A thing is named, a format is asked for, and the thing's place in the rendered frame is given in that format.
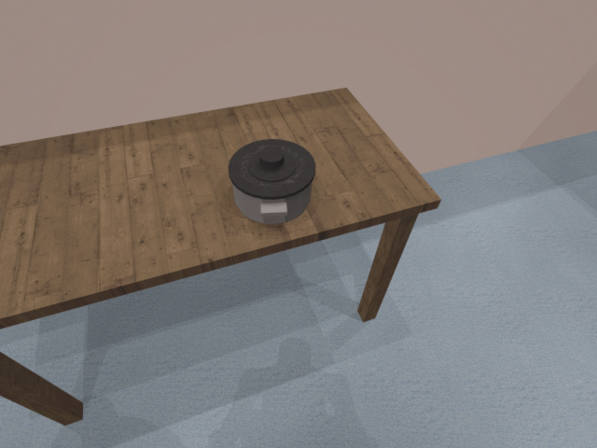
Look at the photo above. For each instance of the knob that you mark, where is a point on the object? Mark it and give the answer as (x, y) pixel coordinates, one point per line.
(271, 157)

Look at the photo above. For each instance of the lid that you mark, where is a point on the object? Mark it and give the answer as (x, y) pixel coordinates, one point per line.
(250, 177)

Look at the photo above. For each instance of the table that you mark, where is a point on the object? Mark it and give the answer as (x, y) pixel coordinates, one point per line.
(87, 217)

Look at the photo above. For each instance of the pot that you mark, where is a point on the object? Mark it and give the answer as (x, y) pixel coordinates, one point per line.
(272, 211)

